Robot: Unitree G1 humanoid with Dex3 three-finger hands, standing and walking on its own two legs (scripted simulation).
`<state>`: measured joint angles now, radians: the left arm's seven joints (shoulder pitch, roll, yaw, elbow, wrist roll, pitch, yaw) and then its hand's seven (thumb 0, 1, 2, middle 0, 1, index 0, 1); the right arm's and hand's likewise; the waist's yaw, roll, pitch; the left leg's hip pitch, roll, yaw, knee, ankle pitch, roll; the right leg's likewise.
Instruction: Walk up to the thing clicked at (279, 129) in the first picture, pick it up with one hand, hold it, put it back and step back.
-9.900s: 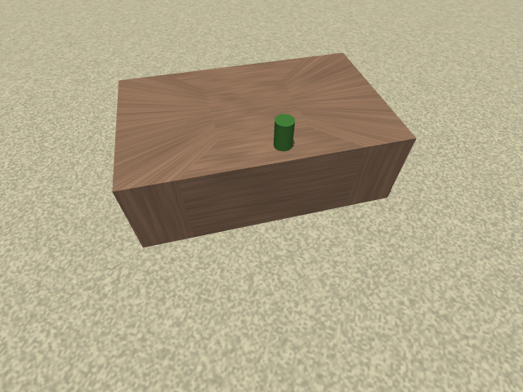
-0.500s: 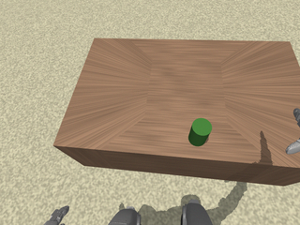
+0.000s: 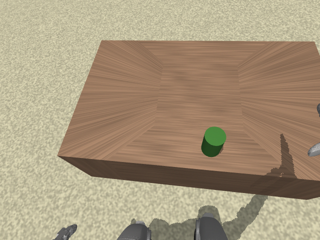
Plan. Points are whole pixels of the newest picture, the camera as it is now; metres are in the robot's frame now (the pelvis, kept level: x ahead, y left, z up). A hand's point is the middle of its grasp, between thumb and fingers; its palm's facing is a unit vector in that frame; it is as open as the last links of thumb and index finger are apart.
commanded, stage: approach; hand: right
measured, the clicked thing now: (212, 142) +0.45 -0.14 -0.27
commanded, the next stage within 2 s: close in in 0.48 s
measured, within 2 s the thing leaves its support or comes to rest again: neither
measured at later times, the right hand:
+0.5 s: hand (251, 138) +0.43 -0.25 -0.17, palm faces -0.02 +1.00 +0.01, open 17.5 cm
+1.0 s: hand (222, 139) +0.46 -0.17 -0.25, palm faces +0.02 +1.00 -0.01, open 17.5 cm
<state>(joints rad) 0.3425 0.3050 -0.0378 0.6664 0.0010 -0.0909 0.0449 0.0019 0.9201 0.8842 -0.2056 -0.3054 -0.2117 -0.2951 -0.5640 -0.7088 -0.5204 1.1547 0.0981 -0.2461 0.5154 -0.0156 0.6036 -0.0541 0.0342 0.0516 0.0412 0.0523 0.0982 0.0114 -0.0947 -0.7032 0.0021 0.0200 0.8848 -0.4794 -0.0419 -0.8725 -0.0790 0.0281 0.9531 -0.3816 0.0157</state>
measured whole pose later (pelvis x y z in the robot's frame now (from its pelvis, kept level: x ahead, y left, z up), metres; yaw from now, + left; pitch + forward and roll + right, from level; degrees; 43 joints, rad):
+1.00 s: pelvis -0.09 +0.02 -0.28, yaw +8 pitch +35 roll +6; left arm 0.21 0.26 -0.04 0.65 0.06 0.04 -0.04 0.00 0.93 0.88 -0.20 -0.30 -0.21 -0.29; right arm -0.91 -0.59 -0.53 1.02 0.06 -0.39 0.26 -0.02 0.53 -0.02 0.07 0.02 0.06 0.03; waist 0.17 -0.03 -0.16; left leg -1.92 -0.08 0.04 2.03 -0.73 -0.04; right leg -2.09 -0.11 0.15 2.01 -0.55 0.04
